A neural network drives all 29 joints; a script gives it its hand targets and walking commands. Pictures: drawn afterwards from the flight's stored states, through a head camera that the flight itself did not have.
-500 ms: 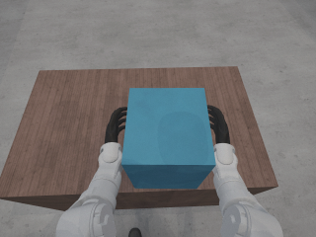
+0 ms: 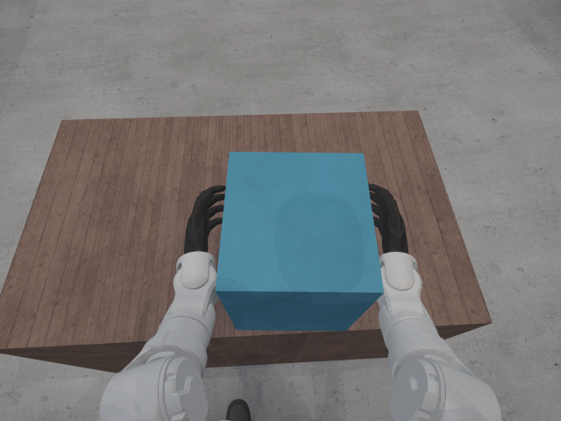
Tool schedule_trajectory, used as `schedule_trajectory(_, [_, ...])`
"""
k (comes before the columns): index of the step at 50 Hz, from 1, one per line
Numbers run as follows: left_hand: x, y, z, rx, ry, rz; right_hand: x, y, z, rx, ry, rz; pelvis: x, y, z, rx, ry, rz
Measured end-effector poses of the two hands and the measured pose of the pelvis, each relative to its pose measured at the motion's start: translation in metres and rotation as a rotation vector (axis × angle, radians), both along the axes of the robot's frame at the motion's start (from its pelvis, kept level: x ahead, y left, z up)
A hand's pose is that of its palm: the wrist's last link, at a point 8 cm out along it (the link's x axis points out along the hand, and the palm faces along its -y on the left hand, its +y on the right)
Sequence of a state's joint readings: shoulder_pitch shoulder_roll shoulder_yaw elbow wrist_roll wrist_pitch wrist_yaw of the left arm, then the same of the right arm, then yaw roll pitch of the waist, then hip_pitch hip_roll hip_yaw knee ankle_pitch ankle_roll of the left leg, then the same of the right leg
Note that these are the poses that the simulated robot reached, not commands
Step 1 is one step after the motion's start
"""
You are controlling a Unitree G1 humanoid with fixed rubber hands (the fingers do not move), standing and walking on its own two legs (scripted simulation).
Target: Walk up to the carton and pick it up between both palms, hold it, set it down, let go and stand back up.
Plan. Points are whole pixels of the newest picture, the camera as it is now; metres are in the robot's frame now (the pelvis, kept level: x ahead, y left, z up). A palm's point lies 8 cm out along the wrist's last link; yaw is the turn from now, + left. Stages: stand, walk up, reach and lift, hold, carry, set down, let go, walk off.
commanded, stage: set down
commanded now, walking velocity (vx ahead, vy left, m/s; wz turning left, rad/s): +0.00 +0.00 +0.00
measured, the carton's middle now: (293, 250) +0.38 -0.02 -0.07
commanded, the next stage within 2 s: none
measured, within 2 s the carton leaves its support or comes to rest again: neither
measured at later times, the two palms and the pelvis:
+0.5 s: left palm (200, 240) +0.38 +0.13 -0.02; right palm (391, 241) +0.37 -0.16 -0.02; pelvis -0.01 +0.00 +0.00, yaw +0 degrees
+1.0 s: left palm (190, 244) +0.38 +0.15 -0.05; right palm (391, 234) +0.39 -0.18 -0.04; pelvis -0.02 +0.01 -0.03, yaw -1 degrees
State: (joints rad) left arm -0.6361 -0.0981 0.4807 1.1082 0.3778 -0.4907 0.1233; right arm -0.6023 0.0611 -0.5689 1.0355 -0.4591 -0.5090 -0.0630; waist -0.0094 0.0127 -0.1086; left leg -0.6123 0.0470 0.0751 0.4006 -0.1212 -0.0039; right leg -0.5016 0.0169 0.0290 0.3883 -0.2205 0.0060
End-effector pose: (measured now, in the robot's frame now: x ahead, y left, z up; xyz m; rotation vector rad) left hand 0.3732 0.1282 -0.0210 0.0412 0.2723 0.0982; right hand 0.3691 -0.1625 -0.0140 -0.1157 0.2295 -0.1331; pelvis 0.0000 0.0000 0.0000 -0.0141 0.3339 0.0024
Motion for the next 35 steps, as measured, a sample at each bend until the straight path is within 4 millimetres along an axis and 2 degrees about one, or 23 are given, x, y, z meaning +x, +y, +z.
schedule_trajectory(26, [0.002, 0.000, -0.002, 0.009, -0.008, -0.006, -0.001, -0.002, -0.002, 0.006, 0.008, 0.000, -0.006, 0.000, -0.004, 0.001, 0.004, -0.001])
schedule_trajectory(35, [0.014, 0.011, -0.013, 0.018, 0.054, -0.017, 0.001, -0.003, -0.029, 0.079, 0.111, -0.008, -0.012, 0.003, -0.013, -0.012, 0.062, -0.008])
